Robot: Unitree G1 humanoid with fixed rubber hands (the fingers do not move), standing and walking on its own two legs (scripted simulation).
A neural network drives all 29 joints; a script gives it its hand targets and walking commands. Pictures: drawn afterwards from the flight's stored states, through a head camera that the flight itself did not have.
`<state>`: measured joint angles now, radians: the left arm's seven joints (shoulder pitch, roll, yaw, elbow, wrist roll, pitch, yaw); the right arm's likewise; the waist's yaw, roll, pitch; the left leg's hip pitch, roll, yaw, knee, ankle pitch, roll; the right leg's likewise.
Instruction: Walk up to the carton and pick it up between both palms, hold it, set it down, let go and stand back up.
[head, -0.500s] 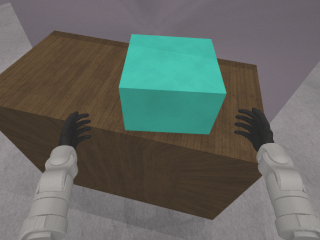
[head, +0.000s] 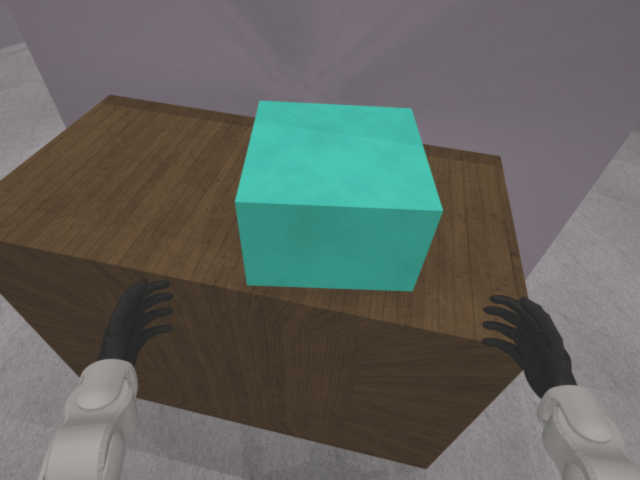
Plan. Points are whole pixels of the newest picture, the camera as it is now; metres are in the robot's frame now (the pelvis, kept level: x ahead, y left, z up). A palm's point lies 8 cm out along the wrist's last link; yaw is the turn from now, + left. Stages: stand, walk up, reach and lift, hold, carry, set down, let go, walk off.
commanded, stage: set down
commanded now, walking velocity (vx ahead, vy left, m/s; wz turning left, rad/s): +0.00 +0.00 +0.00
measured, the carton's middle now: (333, 192) +0.58 -0.04 +0.03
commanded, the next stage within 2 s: let go in 2.00 s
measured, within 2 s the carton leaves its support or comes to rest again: neither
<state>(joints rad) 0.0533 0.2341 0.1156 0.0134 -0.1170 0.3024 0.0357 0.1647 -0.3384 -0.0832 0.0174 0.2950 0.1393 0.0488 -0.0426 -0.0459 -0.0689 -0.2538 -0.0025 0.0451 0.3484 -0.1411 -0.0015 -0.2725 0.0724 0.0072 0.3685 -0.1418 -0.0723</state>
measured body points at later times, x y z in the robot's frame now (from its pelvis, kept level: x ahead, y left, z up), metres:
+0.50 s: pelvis -0.01 +0.00 +0.00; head -0.02 +0.01 +0.45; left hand +0.22 +0.24 +0.03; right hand +0.21 -0.25 +0.05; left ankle +0.02 +0.12 -0.74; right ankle +0.03 -0.07 -0.75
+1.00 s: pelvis +0.03 +0.01 +0.00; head +0.07 +0.03 +0.45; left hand +0.24 +0.24 -0.01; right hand +0.23 -0.24 +0.01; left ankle +0.02 +0.12 -0.74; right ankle +0.03 -0.07 -0.74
